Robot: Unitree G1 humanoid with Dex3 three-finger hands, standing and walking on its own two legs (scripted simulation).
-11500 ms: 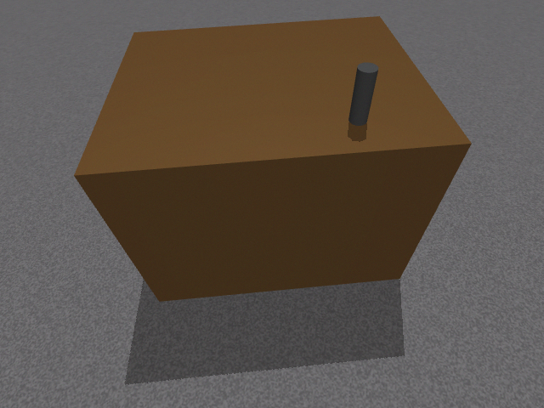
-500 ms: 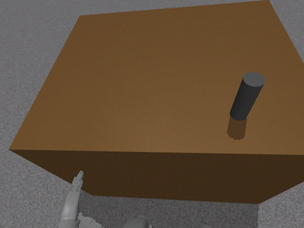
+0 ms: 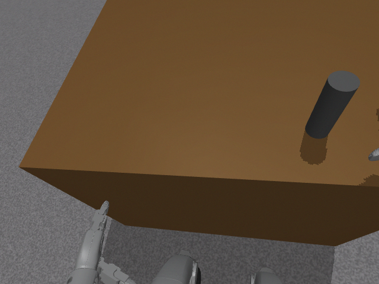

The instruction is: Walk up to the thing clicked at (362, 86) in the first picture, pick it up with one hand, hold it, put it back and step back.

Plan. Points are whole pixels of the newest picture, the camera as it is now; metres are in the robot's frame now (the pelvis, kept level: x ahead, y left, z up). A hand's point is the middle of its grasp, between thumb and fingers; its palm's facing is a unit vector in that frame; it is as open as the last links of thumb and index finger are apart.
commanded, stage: close in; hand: right
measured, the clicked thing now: (328, 108) +0.47 -0.18 +0.06
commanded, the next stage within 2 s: rest palm in 0.62 s
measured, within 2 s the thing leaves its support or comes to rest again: leaves its support in 1.82 s
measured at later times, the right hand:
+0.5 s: hand (340, 117) +0.45 -0.21 +0.05, palm faces +0.07 +1.00 +0.03, open 17.5 cm
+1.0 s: hand (324, 116) +0.46 -0.18 +0.04, palm faces +0.10 +0.99 +0.04, open 17.1 cm
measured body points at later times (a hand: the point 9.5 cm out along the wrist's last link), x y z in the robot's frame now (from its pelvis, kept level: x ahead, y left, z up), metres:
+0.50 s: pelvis -0.01 +0.00 -0.02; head +0.08 -0.03 +0.42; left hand +0.14 +0.27 -0.02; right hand +0.44 -0.26 +0.05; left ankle +0.04 +0.15 -0.68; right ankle +0.01 -0.13 -0.68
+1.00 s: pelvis +0.00 +0.00 -0.02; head +0.08 -0.03 +0.42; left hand +0.15 +0.27 -0.02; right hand +0.45 -0.23 +0.04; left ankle +0.04 +0.15 -0.68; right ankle +0.01 -0.13 -0.68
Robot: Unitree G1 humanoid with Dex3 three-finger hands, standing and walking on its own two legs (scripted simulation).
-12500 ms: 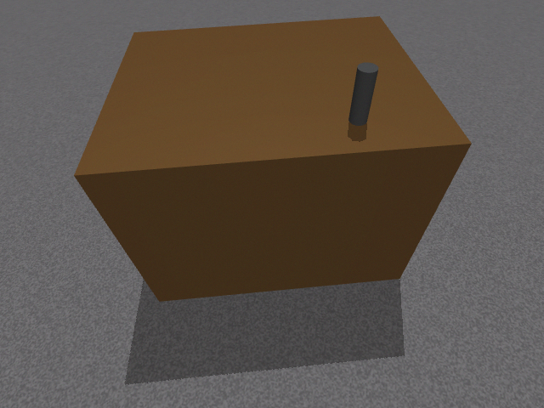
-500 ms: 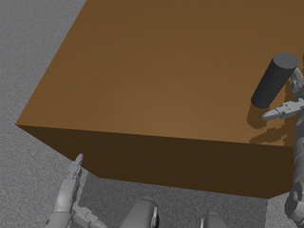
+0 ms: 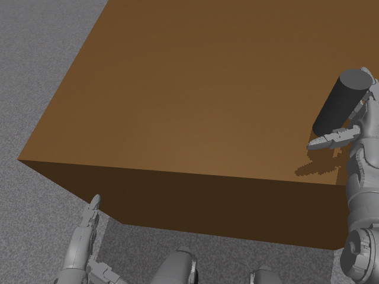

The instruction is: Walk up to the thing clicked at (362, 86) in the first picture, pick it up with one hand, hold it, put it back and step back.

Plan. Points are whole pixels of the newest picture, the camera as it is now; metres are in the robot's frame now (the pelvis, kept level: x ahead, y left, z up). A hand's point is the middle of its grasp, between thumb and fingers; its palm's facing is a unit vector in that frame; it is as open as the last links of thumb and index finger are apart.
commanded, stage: close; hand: right
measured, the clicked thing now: (337, 107) +0.47 -0.19 +0.07
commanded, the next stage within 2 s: settle in 0.68 s
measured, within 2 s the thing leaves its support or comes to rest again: leaves its support in 0.82 s
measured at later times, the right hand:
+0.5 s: hand (334, 108) +0.47 -0.19 +0.06, palm faces +0.12 +0.99 +0.03, open 12.2 cm
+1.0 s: hand (332, 107) +0.47 -0.19 +0.07, palm faces +0.08 +1.00 +0.01, open 7.0 cm
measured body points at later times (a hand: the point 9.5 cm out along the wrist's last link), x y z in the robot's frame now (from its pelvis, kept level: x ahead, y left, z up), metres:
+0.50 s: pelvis +0.00 +0.00 +0.00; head +0.09 -0.04 +0.44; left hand +0.15 +0.27 +0.00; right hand +0.46 -0.25 +0.06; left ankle +0.05 +0.14 -0.67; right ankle +0.01 -0.13 -0.67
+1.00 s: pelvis +0.00 +0.00 +0.00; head +0.09 -0.03 +0.44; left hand +0.16 +0.26 -0.01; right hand +0.46 -0.24 +0.07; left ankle +0.05 +0.14 -0.67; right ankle +0.01 -0.13 -0.67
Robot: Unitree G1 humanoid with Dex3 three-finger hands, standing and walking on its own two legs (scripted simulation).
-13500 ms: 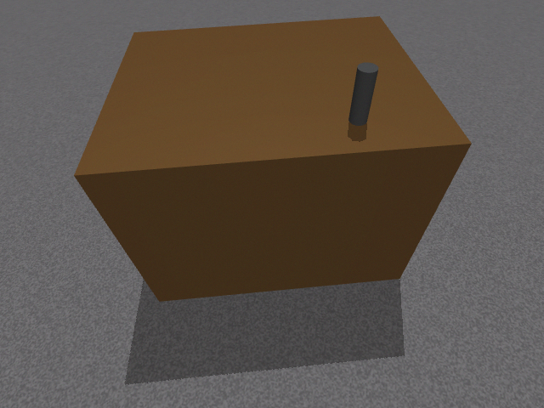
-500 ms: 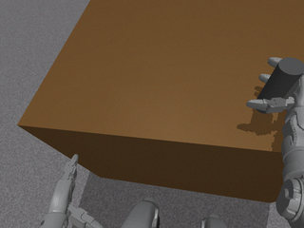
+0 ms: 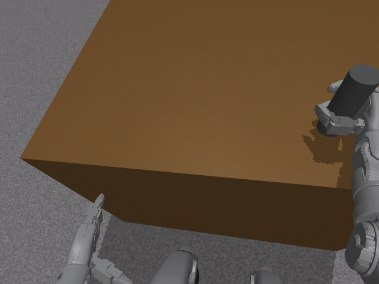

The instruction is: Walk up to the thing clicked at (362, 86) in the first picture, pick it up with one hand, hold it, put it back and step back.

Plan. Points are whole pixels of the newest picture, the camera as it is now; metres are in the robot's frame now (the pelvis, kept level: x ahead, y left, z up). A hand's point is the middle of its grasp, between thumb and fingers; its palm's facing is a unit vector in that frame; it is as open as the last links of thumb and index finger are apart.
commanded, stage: settle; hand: right
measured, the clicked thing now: (344, 104) +0.47 -0.20 +0.08
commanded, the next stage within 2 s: lift in 0.78 s
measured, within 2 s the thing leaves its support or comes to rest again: neither
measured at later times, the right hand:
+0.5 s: hand (351, 88) +0.48 -0.19 +0.11, palm faces +0.11 +0.99 +0.02, open 7.0 cm
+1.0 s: hand (357, 74) +0.48 -0.19 +0.14, palm faces +0.11 +0.99 +0.01, open 7.0 cm
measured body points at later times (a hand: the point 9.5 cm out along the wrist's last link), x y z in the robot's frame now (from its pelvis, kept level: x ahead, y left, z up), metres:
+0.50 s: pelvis +0.00 +0.00 +0.02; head +0.08 -0.02 +0.46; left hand +0.15 +0.27 -0.01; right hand +0.46 -0.25 +0.12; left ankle +0.04 +0.14 -0.67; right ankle +0.00 -0.13 -0.67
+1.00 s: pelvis +0.01 +0.00 +0.03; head +0.07 -0.01 +0.47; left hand +0.15 +0.27 -0.01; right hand +0.47 -0.25 +0.14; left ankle +0.04 +0.14 -0.67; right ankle +0.00 -0.13 -0.67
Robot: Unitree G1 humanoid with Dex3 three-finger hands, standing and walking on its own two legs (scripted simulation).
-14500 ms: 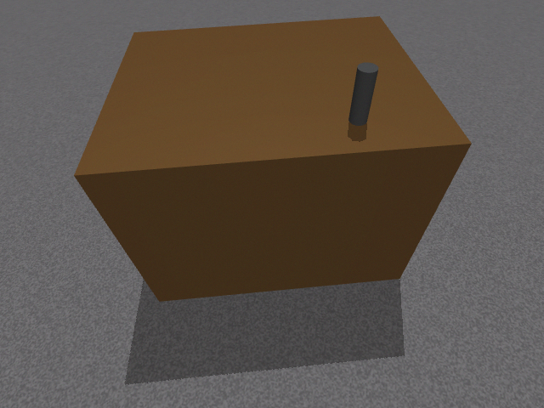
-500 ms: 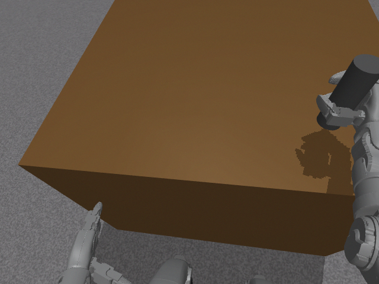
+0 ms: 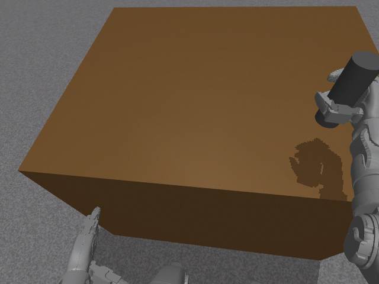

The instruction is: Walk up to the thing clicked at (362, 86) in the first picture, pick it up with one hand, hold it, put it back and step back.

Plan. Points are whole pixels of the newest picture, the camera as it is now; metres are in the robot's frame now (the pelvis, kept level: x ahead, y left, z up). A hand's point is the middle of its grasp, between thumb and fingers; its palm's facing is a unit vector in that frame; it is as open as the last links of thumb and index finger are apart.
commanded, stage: lift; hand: right
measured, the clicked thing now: (344, 93) +0.47 -0.20 +0.13
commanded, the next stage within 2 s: hold in 1.44 s
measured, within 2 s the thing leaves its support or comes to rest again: neither
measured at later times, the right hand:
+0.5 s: hand (355, 92) +0.42 -0.19 +0.18, palm faces +0.10 +0.99 -0.01, open 6.9 cm
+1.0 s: hand (373, 103) +0.35 -0.17 +0.23, palm faces +0.10 +0.99 -0.01, open 6.9 cm
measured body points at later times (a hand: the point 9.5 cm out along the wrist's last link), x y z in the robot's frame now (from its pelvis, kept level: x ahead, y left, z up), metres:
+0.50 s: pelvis +0.01 +0.00 +0.02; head +0.02 +0.01 +0.47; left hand +0.16 +0.25 -0.05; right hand +0.41 -0.24 +0.18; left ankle +0.04 +0.14 -0.70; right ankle -0.01 -0.13 -0.70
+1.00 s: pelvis -0.01 +0.01 +0.03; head -0.04 +0.03 +0.48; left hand +0.15 +0.27 -0.04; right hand +0.34 -0.23 +0.23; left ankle +0.04 +0.14 -0.70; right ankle -0.01 -0.13 -0.70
